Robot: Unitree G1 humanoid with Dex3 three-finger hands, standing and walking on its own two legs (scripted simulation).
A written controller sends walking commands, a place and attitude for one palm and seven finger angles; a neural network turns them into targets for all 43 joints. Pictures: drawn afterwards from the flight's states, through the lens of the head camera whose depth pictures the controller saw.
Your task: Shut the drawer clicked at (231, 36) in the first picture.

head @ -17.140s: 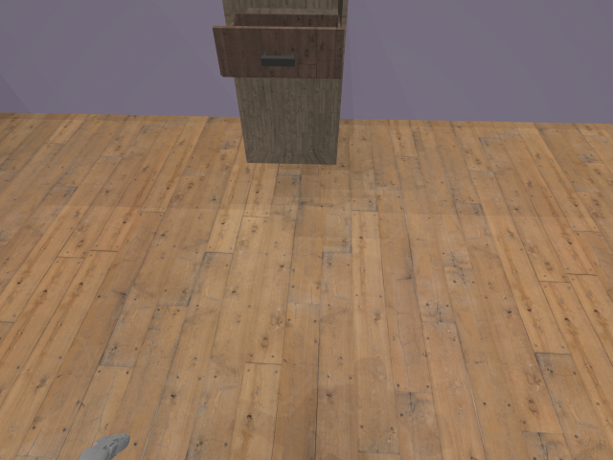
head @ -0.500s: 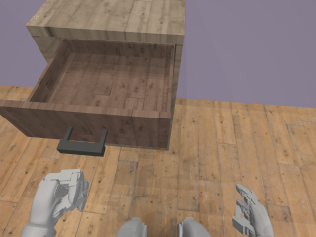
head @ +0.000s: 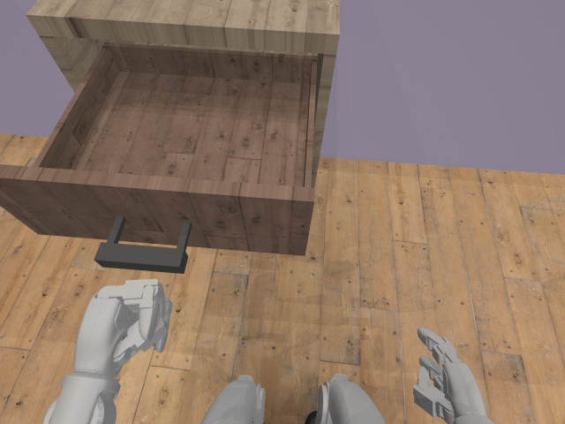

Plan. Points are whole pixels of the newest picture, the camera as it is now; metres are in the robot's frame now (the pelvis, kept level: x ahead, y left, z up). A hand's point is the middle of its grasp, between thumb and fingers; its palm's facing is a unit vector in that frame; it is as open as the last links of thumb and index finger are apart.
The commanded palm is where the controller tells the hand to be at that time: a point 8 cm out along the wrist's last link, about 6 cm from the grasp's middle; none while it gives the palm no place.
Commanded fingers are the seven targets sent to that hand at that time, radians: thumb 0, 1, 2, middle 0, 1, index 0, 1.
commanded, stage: bring the fist close to the handle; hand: left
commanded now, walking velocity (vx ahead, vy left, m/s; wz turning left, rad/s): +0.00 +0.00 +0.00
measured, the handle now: (147, 242) +0.34 +0.21 +0.04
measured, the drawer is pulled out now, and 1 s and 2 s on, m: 0.28 0.25 0.13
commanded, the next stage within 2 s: push the drawer shut in 0.20 s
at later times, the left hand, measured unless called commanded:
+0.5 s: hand (173, 318) +0.25 +0.15 +0.03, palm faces -0.06 -1.00 -0.06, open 3.2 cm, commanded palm +0.23 +0.21 +0.04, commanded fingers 0.00 0.90 0.90 -1.40 -1.60 -1.40 -1.60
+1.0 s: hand (176, 283) +0.29 +0.16 +0.03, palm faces -0.05 -1.00 -0.08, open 2.8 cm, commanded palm +0.29 +0.21 +0.04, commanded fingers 0.00 0.90 0.90 -1.40 -1.60 -1.40 -1.60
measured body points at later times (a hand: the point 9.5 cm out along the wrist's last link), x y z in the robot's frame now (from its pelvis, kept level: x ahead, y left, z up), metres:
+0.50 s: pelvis -0.01 +0.00 -0.01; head +0.09 +0.00 +0.43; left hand +0.24 +0.21 +0.03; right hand +0.18 -0.24 -0.09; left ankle -0.01 +0.08 -0.64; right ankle +0.02 -0.09 -0.64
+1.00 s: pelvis -0.02 -0.01 +0.00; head +0.09 -0.01 +0.44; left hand +0.29 +0.21 +0.04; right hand +0.16 -0.25 -0.10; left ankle -0.01 +0.08 -0.64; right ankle +0.02 -0.09 -0.64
